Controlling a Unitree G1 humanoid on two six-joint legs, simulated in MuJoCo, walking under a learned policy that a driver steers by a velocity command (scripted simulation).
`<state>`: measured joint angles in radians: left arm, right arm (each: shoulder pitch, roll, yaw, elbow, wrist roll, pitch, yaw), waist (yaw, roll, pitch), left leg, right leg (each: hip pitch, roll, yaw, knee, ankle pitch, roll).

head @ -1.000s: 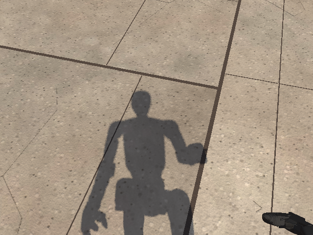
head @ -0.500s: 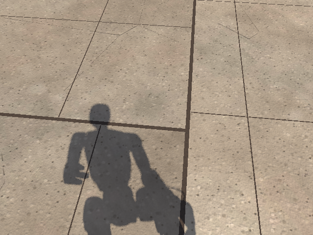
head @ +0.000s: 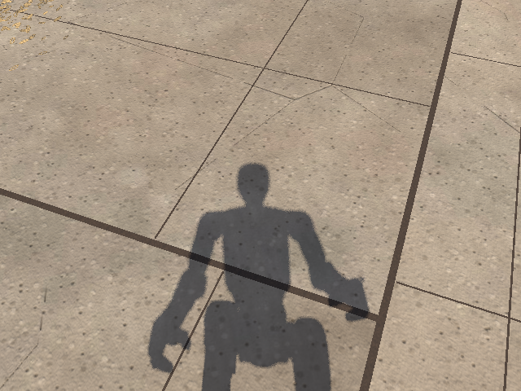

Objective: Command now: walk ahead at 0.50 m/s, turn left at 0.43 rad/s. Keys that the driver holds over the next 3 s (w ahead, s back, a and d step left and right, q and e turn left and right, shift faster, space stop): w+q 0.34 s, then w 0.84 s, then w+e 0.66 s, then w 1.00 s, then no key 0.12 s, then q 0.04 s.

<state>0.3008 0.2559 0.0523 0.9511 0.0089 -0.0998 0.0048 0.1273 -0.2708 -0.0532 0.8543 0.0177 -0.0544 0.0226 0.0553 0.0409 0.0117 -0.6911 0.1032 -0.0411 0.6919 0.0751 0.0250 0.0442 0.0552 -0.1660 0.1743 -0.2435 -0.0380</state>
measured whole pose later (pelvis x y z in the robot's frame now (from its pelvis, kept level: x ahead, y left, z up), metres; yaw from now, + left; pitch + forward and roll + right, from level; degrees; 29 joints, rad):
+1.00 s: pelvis +0.59 +0.09 +0.01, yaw +18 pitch +2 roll -2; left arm 0.35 0.26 0.04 0.88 -0.01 -0.09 -0.01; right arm 0.13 -0.28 -0.05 0.73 0.01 -0.07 0.01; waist 0.07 0.04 0.02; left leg -0.67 0.11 -0.05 0.69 0.00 -0.01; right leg -0.06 0.07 -0.03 0.23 -0.20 -0.05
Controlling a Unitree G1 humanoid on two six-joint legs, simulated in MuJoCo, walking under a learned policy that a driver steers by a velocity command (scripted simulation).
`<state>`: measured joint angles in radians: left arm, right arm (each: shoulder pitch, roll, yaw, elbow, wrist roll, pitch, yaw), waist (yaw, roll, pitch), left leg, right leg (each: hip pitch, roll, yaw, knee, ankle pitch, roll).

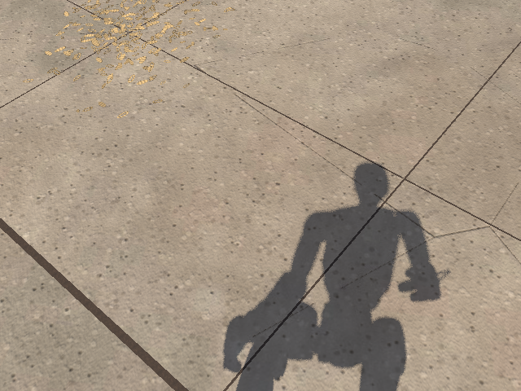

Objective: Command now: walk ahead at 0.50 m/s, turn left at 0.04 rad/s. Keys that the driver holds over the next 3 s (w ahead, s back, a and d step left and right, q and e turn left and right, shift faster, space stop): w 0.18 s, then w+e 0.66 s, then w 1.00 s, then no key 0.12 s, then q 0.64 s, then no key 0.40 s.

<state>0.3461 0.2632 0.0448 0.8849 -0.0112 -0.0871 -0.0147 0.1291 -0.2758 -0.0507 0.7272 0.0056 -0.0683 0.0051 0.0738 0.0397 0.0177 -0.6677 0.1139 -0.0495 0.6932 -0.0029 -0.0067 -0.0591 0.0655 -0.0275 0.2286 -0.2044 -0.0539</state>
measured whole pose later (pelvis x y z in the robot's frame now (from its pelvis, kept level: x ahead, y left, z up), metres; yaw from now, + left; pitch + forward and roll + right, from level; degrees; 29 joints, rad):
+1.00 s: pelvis +0.56 -0.05 +0.00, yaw -23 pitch +2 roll +0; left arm 0.31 0.26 0.06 0.75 -0.01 -0.06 0.00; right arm 0.09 -0.30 -0.06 0.74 -0.01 -0.10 0.00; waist 0.04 0.03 0.03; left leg -0.67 0.12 -0.07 0.82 -0.09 -0.05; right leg -0.15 0.11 0.06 0.31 -0.18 -0.10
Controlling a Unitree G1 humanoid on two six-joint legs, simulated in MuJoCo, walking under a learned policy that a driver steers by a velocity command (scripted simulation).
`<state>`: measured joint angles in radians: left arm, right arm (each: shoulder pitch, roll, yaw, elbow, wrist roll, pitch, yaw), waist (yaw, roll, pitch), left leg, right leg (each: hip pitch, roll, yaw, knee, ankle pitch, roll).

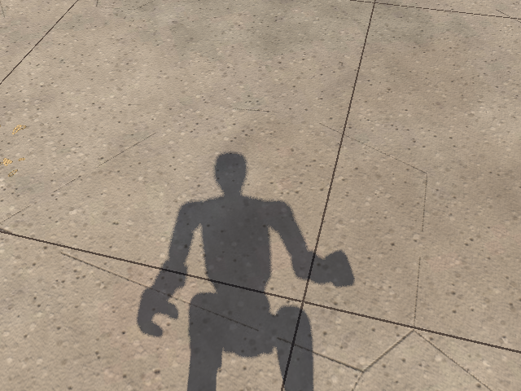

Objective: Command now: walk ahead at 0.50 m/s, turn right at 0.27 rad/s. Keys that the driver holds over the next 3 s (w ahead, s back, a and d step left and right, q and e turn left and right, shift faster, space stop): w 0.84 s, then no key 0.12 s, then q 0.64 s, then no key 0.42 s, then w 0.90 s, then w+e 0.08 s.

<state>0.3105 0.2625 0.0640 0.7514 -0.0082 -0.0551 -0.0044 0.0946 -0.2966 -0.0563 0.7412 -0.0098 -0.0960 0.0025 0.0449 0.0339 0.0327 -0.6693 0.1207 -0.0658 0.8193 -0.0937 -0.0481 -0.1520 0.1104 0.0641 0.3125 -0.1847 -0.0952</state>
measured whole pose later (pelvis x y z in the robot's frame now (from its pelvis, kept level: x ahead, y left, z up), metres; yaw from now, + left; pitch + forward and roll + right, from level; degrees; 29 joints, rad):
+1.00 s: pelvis +0.56 -0.01 +0.00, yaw -2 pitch +2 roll -1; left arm 0.30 0.26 0.05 0.82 0.01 -0.08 -0.02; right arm 0.16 -0.30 -0.05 0.81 0.00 -0.06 0.00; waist 0.03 0.05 0.03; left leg -0.63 0.10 -0.03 0.91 -0.20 -0.03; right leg -0.17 0.05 -0.05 0.30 -0.15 -0.06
